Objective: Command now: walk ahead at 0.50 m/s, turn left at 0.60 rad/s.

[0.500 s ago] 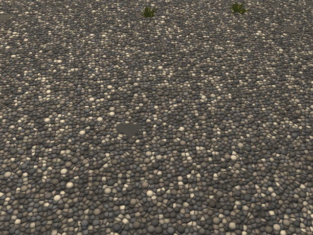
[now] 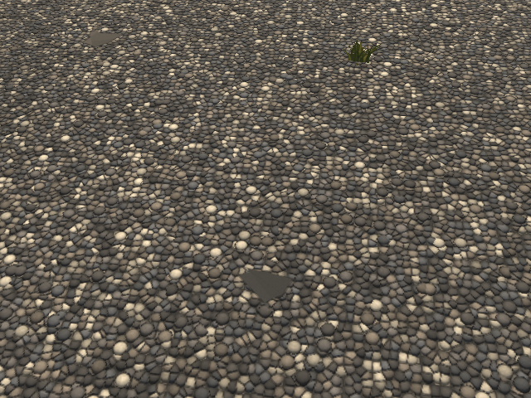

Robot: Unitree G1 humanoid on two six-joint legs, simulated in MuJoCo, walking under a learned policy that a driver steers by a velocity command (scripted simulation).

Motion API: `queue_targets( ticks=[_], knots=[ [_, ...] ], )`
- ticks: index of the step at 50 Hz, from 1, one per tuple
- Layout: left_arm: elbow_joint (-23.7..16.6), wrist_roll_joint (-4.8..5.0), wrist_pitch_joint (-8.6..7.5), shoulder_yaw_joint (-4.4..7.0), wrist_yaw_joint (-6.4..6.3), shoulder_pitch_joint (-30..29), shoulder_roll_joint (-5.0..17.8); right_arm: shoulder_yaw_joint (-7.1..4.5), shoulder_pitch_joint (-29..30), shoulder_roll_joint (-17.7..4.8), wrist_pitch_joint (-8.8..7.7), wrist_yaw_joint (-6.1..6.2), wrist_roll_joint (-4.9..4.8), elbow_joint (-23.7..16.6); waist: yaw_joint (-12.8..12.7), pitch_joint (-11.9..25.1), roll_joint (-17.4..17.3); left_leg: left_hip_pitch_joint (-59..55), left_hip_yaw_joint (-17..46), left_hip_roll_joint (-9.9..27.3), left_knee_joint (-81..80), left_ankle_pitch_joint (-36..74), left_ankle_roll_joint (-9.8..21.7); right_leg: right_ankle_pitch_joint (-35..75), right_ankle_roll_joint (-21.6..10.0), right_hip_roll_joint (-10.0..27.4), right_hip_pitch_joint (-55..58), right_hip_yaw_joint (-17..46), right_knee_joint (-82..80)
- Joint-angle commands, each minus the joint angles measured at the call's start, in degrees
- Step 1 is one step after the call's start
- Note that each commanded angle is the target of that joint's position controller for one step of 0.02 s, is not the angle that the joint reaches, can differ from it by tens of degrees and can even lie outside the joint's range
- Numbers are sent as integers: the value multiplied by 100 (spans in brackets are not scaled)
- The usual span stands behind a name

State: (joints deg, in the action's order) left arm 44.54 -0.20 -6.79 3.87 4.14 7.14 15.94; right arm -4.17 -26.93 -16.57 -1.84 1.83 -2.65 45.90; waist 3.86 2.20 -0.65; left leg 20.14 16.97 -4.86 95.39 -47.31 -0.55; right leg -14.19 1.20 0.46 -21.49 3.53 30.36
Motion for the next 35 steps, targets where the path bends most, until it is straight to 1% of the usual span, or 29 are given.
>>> queue_targets(
  ticks=[1, 2, 3, 4, 5, 6, 7, 8, 9, 10, 11, 13, 15, 16, 18, 19, 20, 21, 22, 23, 24, 25, 26, 27, 28, 29, 30, 33, 35],
  knots=[
    [495, 83, 303, 299, -91, 2066, 934, 34, -544, -350, -147, 85, -182, -453, -511, 884, 664, 4104, -1000, 507, 1667, 1836, -72, 455, -780, 2179, 3602, 2997, -1087],
    [432, -34, 205, 263, -175, 1424, 1061, 10, 162, -447, -97, 185, -273, -762, -387, 363, 1141, 4020, -989, 765, 1804, 2447, 35, 114, -1244, 2642, 2531, 3443, -1420],
    [355, -62, 71, 116, -215, 828, 678, 17, 519, -509, 3, 226, -140, -844, -268, -187, 682, 3707, -768, 1022, 1383, 2754, 106, 922, -1186, 2582, 1577, 3168, -1358],
    [398, -6, -16, -33, -249, 612, 117, -114, 709, -613, 37, 151, -11, -738, -169, -584, 536, 3294, -308, 1144, 8, 3356, 294, 1239, -776, 1901, 937, 1895, -1174],
    [479, -66, -44, -32, -288, 524, 154, -123, 753, -409, 43, 101, 37, -761, -88, -565, 826, 2934, -366, 1143, -541, 3529, 339, 1211, -513, 1584, 561, 1342, -1275],
    [485, -56, -71, -8, -343, 445, 344, -154, 974, -405, 16, 57, 118, -890, -87, -779, 872, 2461, -577, 1023, -1878, 4033, 233, 1781, -403, 1143, 108, 481, -1563],
    [540, -134, -94, 1, -425, 647, 391, -131, 1298, -218, -40, 9, 199, -1008, -260, -738, 977, 2213, -815, 889, -2582, 4457, 152, 2485, -457, 1031, 150, 193, -1703],
    [633, -174, -94, -21, -500, 876, 384, -94, 1335, -21, -75, -44, 196, -1054, -256, -569, 971, 2019, -903, 826, -3060, 4694, 113, 3157, -511, 1048, 361, 81, -1712],
    [689, -154, -58, -8, -546, 1019, 415, -64, 1272, 115, -75, -82, 176, -1047, -264, -408, 928, 2080, -906, 776, -3548, 4812, 110, 3646, -576, 1145, 815, 19, -1668],
    [692, -102, -25, 21, -567, 1110, 494, -32, 1323, 195, -53, -123, 165, -1090, -312, -314, 729, 2176, -957, 746, -4028, 4918, 150, 3872, -616, 1248, 1258, -43, -1679],
    [699, -27, 10, 58, -593, 1187, 586, -11, 1549, 233, -31, -175, 160, -1159, -402, -360, 517, 2268, -1055, 698, -4454, 5027, 206, 4074, -587, 1329, 1561, -118, -1717],
    [787, 61, 109, 84, -638, 1466, 620, 7, 2075, 300, 13, -276, 165, -1341, -598, -464, 253, 2404, -1317, 640, -5025, 5132, 281, 4054, -444, 1369, 2075, -366, -1758],
    [837, 65, 211, 103, -673, 1678, 604, 5, 2538, 310, 18, -384, 141, -1512, -756, -638, 212, 2483, -1598, 586, -5397, 5086, 360, 4123, -311, 1341, 2394, -631, -1705],
    [843, 58, 268, 112, -691, 1743, 620, 3, 2676, 320, 13, -429, 122, -1587, -762, -642, 209, 2423, -1717, 554, -5482, 4930, 411, 4337, -277, 1350, 2527, -742, -1594],
    [736, 53, 371, 154, -732, 1660, 764, -20, 2765, 272, -4, -509, 117, -1669, -659, -523, 280, 1920, -2135, 317, -5673, 4460, 561, 5668, -238, 1308, 2619, -1027, -1161],
    [694, 56, 410, 194, -765, 1657, 884, -56, 2725, 183, -8, -534, 120, -1689, -572, -409, 372, 1613, -2299, 176, -5676, 4170, 632, 6481, -239, 1338, 2666, -1106, -841],
    [612, 70, 432, 236, -781, 1554, 996, -108, 2483, 59, -6, -538, 127, -1655, -377, -232, 556, 1153, -2387, 55, -5685, 3832, 720, 7208, -283, 1380, 2642, -1142, -381],
    [510, 90, 442, 276, -774, 1379, 1083, -201, 1935, -170, -4, -517, 122, -1529, -61, 42, 659, 385, -2331, -9, -5820, 3672, 867, 7513, -344, 1407, 2422, -1139, 379],
    [357, 136, 411, 287, -728, 1053, 1103, -365, 929, -532, -11, -450, 137, -1263, 501, 493, 504, -1075, -2112, -45, -6539, 4259, 1119, 6912, -327, 1210, 1807, -1268, 1636],
    [138, 3, 310, 182, -660, 947, 767, -478, 228, -962, 26, -317, 157, -1039, 662, 916, -412, -2956, -572, 877, -6716, 4879, 1552, 2694, -249, 606, 107, -1236, 3590],
    [-164, -82, 94, -43, -486, 1432, 237, -477, 478, -1408, -58, -298, 176, -1228, 2, 1527, -1411, -4601, 2654, 2366, -7008, 4797, 2855, -2070, -39, -464, -2173, -303, 5516],
    [-262, 75, -136, 87, -333, 981, 721, -395, 313, -980, -62, -262, 216, -1172, 344, 1575, -622, -4269, 2590, 2261, -7570, 3637, 2719, -1651, -228, -114, -2746, 527, 5403],
    [-442, 235, -192, 100, -296, 605, 780, -315, 742, -728, -97, -252, 219, -1201, 112, 683, -240, -3389, 1858, 2005, -7787, 3441, 2373, -1120, -289, 116, -2768, 446, 4754],
    [-395, 166, -162, 92, -309, 566, 679, -256, 1191, -577, -124, -275, 191, -1241, -236, 131, 387, -2385, 1265, 1746, -7966, 3864, 2096, -786, -243, 345, -2435, 282, 4137],
    [-311, 48, -72, 134, -350, 654, 722, -179, 1503, -385, -161, -270, 194, -1286, -399, -15, 387, -1781, 831, 1562, -8059, 4528, 1929, -571, -135, 516, -2036, 184, 3727],
    [-305, -1, 19, 147, -355, 778, 722, -153, 1631, -363, -167, -252, 227, -1319, -552, -60, 231, -1252, 559, 1436, -8174, 4892, 1869, -439, -49, 611, -1623, 135, 3579],
    [-318, -24, 79, 135, -378, 832, 659, -146, 1661, -365, -190, -237, 239, -1249, -609, -59, 120, -895, 375, 1357, -8231, 5226, 1850, -313, 51, 642, -1415, 28, 3376],
    [-494, -76, 151, 33, -438, 360, 404, -185, 1379, -578, -231, -168, 253, -995, -456, -148, -53, -404, -271, 1146, -8322, 5861, 1726, 552, 271, 650, -1325, -167, 2467],
    [-602, -53, 140, -25, -434, -96, 297, -183, 1148, -601, -223, -144, 218, -827, -238, -201, -125, -332, -588, 935, -8253, 5705, 1486, 1392, 251, 538, -1116, -214, 1532]
  ],
)
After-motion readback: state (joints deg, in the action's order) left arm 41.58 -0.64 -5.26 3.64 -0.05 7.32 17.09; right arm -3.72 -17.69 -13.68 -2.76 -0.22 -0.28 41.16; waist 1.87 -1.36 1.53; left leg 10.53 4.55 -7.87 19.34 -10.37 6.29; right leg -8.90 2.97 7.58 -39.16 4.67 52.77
